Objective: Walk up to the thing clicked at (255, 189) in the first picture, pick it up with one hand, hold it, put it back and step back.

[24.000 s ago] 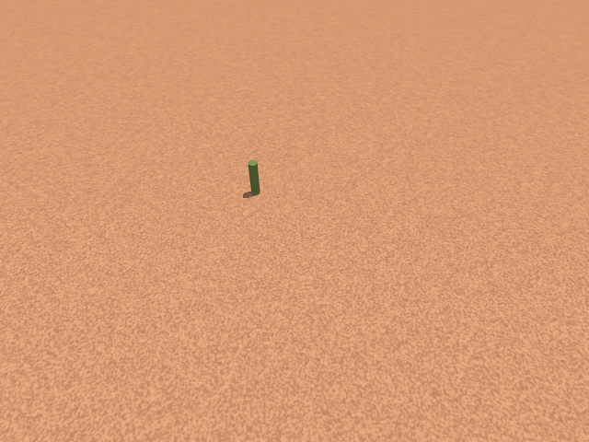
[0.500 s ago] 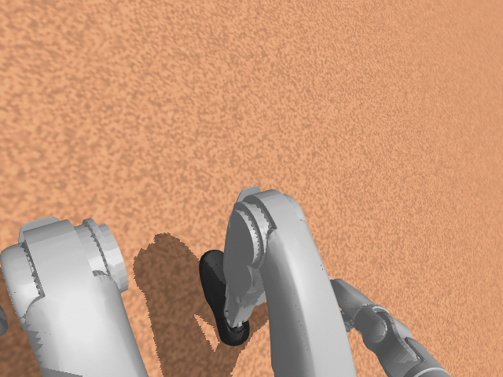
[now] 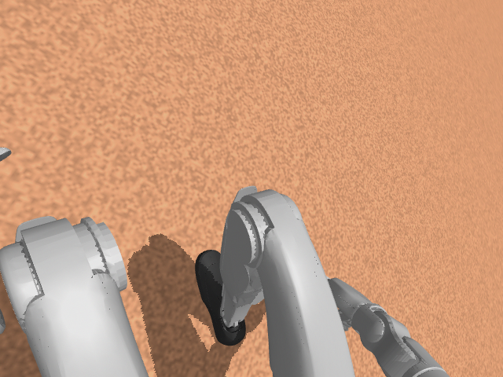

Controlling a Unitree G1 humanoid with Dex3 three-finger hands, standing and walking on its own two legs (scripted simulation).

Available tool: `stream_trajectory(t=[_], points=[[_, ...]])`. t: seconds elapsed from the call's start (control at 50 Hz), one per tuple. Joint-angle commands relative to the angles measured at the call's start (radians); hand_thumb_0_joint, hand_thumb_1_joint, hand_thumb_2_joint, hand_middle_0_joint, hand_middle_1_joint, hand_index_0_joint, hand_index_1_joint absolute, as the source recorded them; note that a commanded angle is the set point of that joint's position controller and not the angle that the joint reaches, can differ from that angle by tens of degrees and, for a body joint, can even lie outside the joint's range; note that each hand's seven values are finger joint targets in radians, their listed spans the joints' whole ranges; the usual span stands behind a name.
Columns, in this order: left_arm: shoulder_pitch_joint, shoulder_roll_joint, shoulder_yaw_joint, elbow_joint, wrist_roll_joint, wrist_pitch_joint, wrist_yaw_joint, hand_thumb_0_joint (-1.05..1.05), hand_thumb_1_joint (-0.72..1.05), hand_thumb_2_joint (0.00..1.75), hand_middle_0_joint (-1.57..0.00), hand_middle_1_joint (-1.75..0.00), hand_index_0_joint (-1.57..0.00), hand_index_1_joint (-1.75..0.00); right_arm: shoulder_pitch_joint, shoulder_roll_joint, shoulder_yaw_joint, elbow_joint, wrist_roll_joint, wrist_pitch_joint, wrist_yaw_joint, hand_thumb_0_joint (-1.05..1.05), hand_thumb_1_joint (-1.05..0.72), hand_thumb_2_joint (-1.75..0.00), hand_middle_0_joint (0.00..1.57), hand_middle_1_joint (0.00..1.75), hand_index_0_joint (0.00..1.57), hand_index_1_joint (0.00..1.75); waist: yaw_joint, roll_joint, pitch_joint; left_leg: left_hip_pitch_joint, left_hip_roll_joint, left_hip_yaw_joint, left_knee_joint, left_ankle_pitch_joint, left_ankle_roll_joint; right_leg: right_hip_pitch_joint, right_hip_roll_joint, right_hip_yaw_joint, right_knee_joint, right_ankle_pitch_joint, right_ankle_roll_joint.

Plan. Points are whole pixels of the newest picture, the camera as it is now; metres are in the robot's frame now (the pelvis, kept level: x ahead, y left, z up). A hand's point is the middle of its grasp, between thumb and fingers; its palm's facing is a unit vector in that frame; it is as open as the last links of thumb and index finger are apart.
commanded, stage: withdraw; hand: left
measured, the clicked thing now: out of the picture +0.43 +0.31 -0.19
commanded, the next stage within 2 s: rise in 0.42 s
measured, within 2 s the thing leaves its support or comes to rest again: neither
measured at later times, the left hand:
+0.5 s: hand out of the picture +0.42 +0.37 -0.08, palm faces +0.43 -0.90 -0.03, open 17.5 cm
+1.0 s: hand out of the picture +0.29 +0.40 +0.05, palm faces +0.35 -0.80 -0.49, open 17.5 cm
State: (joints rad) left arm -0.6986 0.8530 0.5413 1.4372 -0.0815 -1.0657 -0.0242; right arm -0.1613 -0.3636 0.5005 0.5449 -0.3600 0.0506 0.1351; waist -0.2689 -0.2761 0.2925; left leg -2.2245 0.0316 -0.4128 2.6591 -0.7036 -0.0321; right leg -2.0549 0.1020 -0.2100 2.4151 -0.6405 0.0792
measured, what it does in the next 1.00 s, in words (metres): rises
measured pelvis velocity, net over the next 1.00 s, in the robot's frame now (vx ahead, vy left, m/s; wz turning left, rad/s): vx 0.01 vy -0.02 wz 0.18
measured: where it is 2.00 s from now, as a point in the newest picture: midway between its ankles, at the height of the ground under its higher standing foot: (163, 345)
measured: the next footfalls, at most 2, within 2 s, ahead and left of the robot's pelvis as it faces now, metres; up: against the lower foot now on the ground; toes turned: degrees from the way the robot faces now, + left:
none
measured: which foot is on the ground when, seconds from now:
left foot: down 0.00-1.00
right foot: down 0.00-1.00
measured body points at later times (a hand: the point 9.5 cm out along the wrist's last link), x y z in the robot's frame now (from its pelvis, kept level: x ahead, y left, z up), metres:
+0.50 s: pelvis +0.00 +0.00 +0.01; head +0.20 +0.18 +0.37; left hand +0.39 +0.42 -0.08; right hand +0.18 -0.24 -0.03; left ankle +0.08 +0.13 -0.25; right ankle +0.14 -0.13 -0.25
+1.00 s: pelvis +0.01 -0.02 +0.12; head +0.19 +0.07 +0.52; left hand +0.27 +0.44 +0.08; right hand +0.21 -0.24 -0.01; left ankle +0.08 +0.13 -0.25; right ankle +0.14 -0.13 -0.25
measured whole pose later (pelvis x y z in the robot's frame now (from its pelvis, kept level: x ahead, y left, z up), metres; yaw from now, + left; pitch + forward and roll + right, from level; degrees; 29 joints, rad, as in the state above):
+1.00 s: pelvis +0.01 -0.02 +0.12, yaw +10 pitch +32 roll -7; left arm -0.30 0.60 0.40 0.63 0.07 -0.16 -0.03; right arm 0.08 -0.26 0.02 0.60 0.01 0.17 0.05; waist -0.04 0.00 -0.12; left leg -2.10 0.06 -0.12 2.17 -0.64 0.00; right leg -2.01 0.00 -0.03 2.11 -0.65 0.05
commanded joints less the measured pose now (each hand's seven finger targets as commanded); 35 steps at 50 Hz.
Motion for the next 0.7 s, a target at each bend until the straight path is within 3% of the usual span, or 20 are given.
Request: stream_trajectory(t=[0.0, 0.02, 0.1, 0.14, 0.16, 0.2, 0.28, 0.34, 0.36, 0.38, 0.44, 0.46, 0.5, 0.52, 0.54, 0.58, 0.6, 0.62, 0.66, 0.68], points=[[-0.224, 0.153, -0.016, -0.152, 0.001, -0.078, -0.001, 0.0, -0.4, 0.16, -0.31, -0.2, -0.31, -0.2, 0.021, -0.353, -0.12, -0.018, -0.005, 0.011, -0.016, 0.0, -0.92, -0.9, 0.2, 0.3, 0.2, 0.3, -0.104, 0.566, -0.55, 0.406, 0.066, 0.119, -0.325, 0.114, 0.0, 0.231, 0.023, -0.148, -0.166, 0.18, -0.079], [-0.235, 0.18, -0.003, -0.154, 0.003, -0.079, 0.002, 0.0, -0.41, 0.14, -0.29, -0.17, -0.28, -0.17, 0.029, -0.36, -0.12, -0.018, -0.005, 0.011, -0.017, 0.0, -0.91, -0.9, 0.2, 0.3, 0.2, 0.3, -0.107, 0.583, -0.549, 0.409, 0.065, 0.117, -0.329, 0.115, 0.0, 0.238, 0.023, -0.148, -0.163, 0.182, -0.079], [-0.212, 0.172, 0.012, -0.147, -0.006, -0.079, 0.008, 0.0, -0.47, 0.1, -0.12, -0.07, -0.12, -0.07, 0.022, -0.358, -0.117, -0.024, -0.005, 0.013, -0.016, 0.0, -0.9, -0.9, 0.2, 0.3, 0.2, 0.3, -0.096, 0.566, -0.541, 0.4, 0.066, 0.115, -0.332, 0.112, 0.0, 0.239, 0.022, -0.15, -0.166, 0.176, -0.079], [-0.226, 0.215, 0.031, -0.184, 0.001, -0.081, 0.008, 0.0, -0.51, 0.08, -0.09, -0.04, -0.09, -0.05, 0.02, -0.358, -0.12, -0.022, -0.004, 0.015, -0.018, 0.0, -0.9, -0.9, 0.2, 0.3, 0.2, 0.3, -0.083, 0.591, -0.561, 0.414, 0.068, 0.119, -0.334, 0.119, -0.002, 0.244, 0.02, -0.146, -0.162, 0.177, -0.08], [-0.215, 0.252, 0.063, -0.205, 0.003, -0.076, 0.008, 0.0, -0.53, 0.07, -0.08, -0.04, -0.07, -0.04, 0.034, -0.357, -0.122, -0.023, -0.003, 0.017, -0.019, 0.0, -0.9, -0.9, 0.2, 0.3, 0.2, 0.3, -0.069, 0.597, -0.585, 0.415, 0.066, 0.126, -0.331, 0.125, 0.001, 0.264, 0.024, -0.141, -0.167, 0.184, -0.081], [-0.201, 0.234, 0.052, -0.243, 0.003, -0.063, -0.009, 0.0, -0.52, 0.06, -0.06, -0.02, -0.06, -0.02, 0.044, -0.35, -0.131, -0.003, 0.002, 0.022, -0.02, 0.0, -0.9, -0.9, 0.2, 0.3, 0.2, 0.3, -0.058, 0.626, -0.596, 0.434, 0.068, 0.134, -0.339, 0.138, -0.003, 0.256, 0.019, -0.13, -0.162, 0.189, -0.082], [-0.192, 0.303, 0.112, -0.406, 0.007, -0.008, -0.035, 0.0, -0.55, 0.05, -0.06, -0.02, -0.06, -0.02, 0.066, -0.357, -0.179, -0.028, 0.022, 0.029, -0.027, 0.0, -0.9, -0.9, 0.2, 0.3, 0.2, 0.3, -0.016, 0.724, -0.7, 0.504, 0.068, 0.146, -0.377, 0.186, -0.013, 0.252, 0.011, -0.112, -0.154, 0.215, -0.092], [-0.14, 0.2, 0.055, -0.452, -0.016, 0.069, -0.089, 0.0, -0.54, 0.05, -0.05, -0.03, -0.06, -0.02, 0.106, -0.338, -0.214, -0.022, 0.052, 0.032, -0.03, 0.0, -0.9, -0.9, 0.2, 0.3, 0.2, 0.3, -0.008, 0.717, -0.72, 0.493, 0.062, 0.162, -0.397, 0.19, -0.01, 0.236, 0.005, -0.096, -0.17, 0.221, -0.096], [-0.144, 0.205, 0.053, -0.481, -0.02, 0.097, -0.102, 0.0, -0.56, 0.04, -0.06, -0.03, -0.06, -0.02, 0.12, -0.331, -0.227, -0.018, 0.067, 0.031, -0.033, 0.0, -0.9, -0.9, 0.2, 0.3, 0.2, 0.3, 0.001, 0.709, -0.721, 0.47, 0.06, 0.168, -0.406, 0.175, -0.006, 0.224, 0.003, -0.089, -0.175, 0.206, -0.097], [-0.14, 0.156, 0.012, -0.463, -0.028, 0.126, -0.122, 0.0, -0.56, 0.03, -0.05, -0.03, -0.06, -0.02, 0.143, -0.318, -0.232, 0.005, 0.079, 0.035, -0.034, 0.0, -0.9, -0.9, 0.2, 0.3, 0.2, 0.3, -0.007, 0.691, -0.7, 0.443, 0.057, 0.171, -0.413, 0.151, -0.002, 0.206, 0.001, -0.087, -0.182, 0.189, -0.097], [-0.137, 0.14, 0.018, -0.508, -0.061, 0.195, -0.159, 0.0, -0.59, 0.02, -0.03, -0.03, -0.05, -0.01, 0.175, -0.309, -0.262, 0.012, 0.118, 0.034, -0.04, 0.0, -0.89, -0.89, 0.2, 0.3, 0.2, 0.3, 0.013, 0.642, -0.686, 0.404, 0.049, 0.18, -0.419, 0.119, 0.01, 0.16, -0.005, -0.079, -0.192, 0.163, -0.1], [-0.094, 0.096, -0.007, -0.463, -0.067, 0.223, -0.174, 0.0, -0.6, 0.03, -0.03, -0.03, -0.05, -0.01, 0.186, -0.297, -0.267, 0.019, 0.128, 0.033, -0.042, 0.0, -0.88, -0.89, 0.2, 0.3, 0.2, 0.3, 0.013, 0.604, -0.686, 0.387, 0.048, 0.182, -0.417, 0.1, 0.015, 0.162, -0.004, -0.075, -0.204, 0.147, -0.1], [-0.144, 0.127, 0.026, -0.517, -0.084, 0.247, -0.186, 0.0, -0.58, 0.03, -0.02, -0.03, -0.04, -0.01, 0.197, -0.295, -0.284, 0.014, 0.149, 0.031, -0.047, 0.0, -0.87, -0.89, 0.2, 0.3, 0.2, 0.3, 0.029, 0.581, -0.692, 0.372, 0.043, 0.186, -0.422, 0.081, 0.021, 0.14, -0.009, -0.066, -0.211, 0.127, -0.102], [-0.143, 0.107, 0.01, -0.51, -0.082, 0.258, -0.195, 0.0, -0.5, 0.06, -0.04, 0.0, -0.03, -0.01, 0.2, -0.289, -0.289, 0.012, 0.154, 0.031, -0.047, 0.0, -0.82, -0.89, 0.2, 0.3, 0.2, 0.3, 0.028, 0.582, -0.69, 0.381, 0.043, 0.183, -0.435, 0.081, 0.018, 0.129, -0.013, -0.066, -0.205, 0.121, -0.104], [-0.118, 0.337, 0.089, -0.584, 0.072, 0.312, -0.146, 0.0, -0.52, 0.07, -0.07, -0.06, -0.06, -0.06, 0.212, -0.258, -0.351, 0.024, 0.191, 0.044, -0.052, 0.0, -0.9, -0.91, 0.2, 0.3, 0.2, 0.3, 0.141, 0.7, -0.829, 0.51, 0.038, 0.222, -0.492, 0.141, 0.013, 0.141, -0.023, -0.033, -0.23, 0.129, -0.112], [-0.182, 0.172, 0.002, -0.599, 0.069, 0.377, -0.137, 0.0, -0.53, 0.08, -0.07, -0.08, -0.06, -0.08, 0.23, -0.24, -0.375, 0.004, 0.213, 0.058, -0.047, 0.0, -0.93, -0.92, 0.2, 0.3, 0.2, 0.3, 0.097, 0.734, -0.861, 0.546, 0.044, 0.221, -0.531, 0.137, 0.007, 0.091, -0.026, -0.025, -0.235, 0.12, -0.119], [-0.16, 0.152, 0.004, -0.601, 0.082, 0.404, -0.129, 0.0, -0.55, 0.08, -0.08, -0.08, -0.06, -0.08, 0.253, -0.244, -0.394, 0.008, 0.221, 0.064, -0.045, 0.0, -0.94, -0.92, 0.2, 0.3, 0.2, 0.3, 0.09, 0.729, -0.862, 0.561, 0.044, 0.223, -0.546, 0.151, 0.005, 0.085, -0.03, -0.024, -0.238, 0.13, -0.12], [-0.154, 0.212, 0.031, -0.661, 0.092, 0.432, -0.113, 0.0, -0.56, 0.09, -0.08, -0.08, -0.07, -0.09, 0.253, -0.232, -0.403, 0.009, 0.235, 0.064, -0.049, 0.0, -0.95, -0.92, 0.2, 0.3, 0.2, 0.3, 0.125, 0.726, -0.877, 0.551, 0.038, 0.24, -0.556, 0.135, 0.011, 0.092, -0.031, -0.013, -0.259, 0.111, -0.121], [-0.119, 0.255, 0.059, -0.649, 0.121, 0.496, -0.091, 0.0, -0.57, 0.08, -0.09, -0.09, -0.08, -0.09, 0.276, -0.222, -0.431, 0.02, 0.255, 0.076, -0.053, 0.0, -0.98, -0.93, 0.2, 0.3, 0.2, 0.3, 0.146, 0.696, -0.87, 0.53, 0.034, 0.254, -0.578, 0.086, 0.019, 0.075, -0.035, 0.004, -0.281, 0.067, -0.123], [-0.146, 0.262, 0.048, -0.717, 0.132, 0.518, -0.085, 0.0, -0.51, 0.08, -0.06, -0.06, -0.06, -0.06, 0.287, -0.214, -0.441, 0.013, 0.261, 0.082, -0.055, 0.0, -0.9, -0.9, 0.2, 0.3, 0.2, 0.3, 0.145, 0.716, -0.899, 0.54, 0.032, 0.264, -0.593, 0.08, 0.021, 0.093, -0.037, 0.015, -0.293, 0.066, -0.123]])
